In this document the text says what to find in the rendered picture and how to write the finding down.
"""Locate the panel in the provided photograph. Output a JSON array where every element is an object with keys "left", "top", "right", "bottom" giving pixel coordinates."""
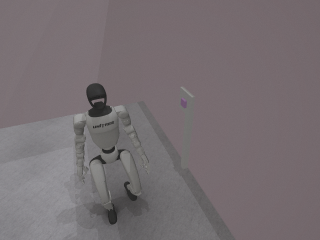
[{"left": 179, "top": 86, "right": 195, "bottom": 169}]

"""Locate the robot head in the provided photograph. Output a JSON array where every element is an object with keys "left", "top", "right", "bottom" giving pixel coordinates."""
[{"left": 86, "top": 83, "right": 112, "bottom": 118}]

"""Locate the left robot hand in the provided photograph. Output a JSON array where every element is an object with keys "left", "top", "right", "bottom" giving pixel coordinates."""
[{"left": 138, "top": 153, "right": 151, "bottom": 175}]

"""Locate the left robot forearm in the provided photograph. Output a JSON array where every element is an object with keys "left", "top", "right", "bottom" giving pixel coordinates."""
[{"left": 129, "top": 125, "right": 145, "bottom": 156}]

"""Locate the robot right foot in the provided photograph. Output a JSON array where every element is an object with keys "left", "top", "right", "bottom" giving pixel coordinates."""
[{"left": 108, "top": 203, "right": 117, "bottom": 225}]

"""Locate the right robot forearm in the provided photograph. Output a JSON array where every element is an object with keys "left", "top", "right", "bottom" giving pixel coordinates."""
[{"left": 74, "top": 135, "right": 85, "bottom": 166}]

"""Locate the robot left upper arm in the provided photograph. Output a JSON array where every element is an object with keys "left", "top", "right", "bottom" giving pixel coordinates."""
[{"left": 114, "top": 105, "right": 135, "bottom": 135}]

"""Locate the button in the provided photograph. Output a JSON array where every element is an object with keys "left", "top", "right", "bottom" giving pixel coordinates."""
[{"left": 180, "top": 98, "right": 187, "bottom": 108}]

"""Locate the robot right upper arm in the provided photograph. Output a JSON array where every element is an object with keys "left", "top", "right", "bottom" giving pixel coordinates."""
[{"left": 73, "top": 113, "right": 86, "bottom": 143}]

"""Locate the right robot hand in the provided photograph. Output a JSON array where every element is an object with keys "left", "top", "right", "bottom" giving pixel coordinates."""
[{"left": 77, "top": 165, "right": 89, "bottom": 184}]

